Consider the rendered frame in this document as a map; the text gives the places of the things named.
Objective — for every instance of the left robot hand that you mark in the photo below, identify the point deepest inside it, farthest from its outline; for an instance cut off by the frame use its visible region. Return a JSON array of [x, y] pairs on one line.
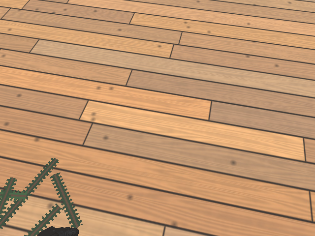
[[61, 231]]

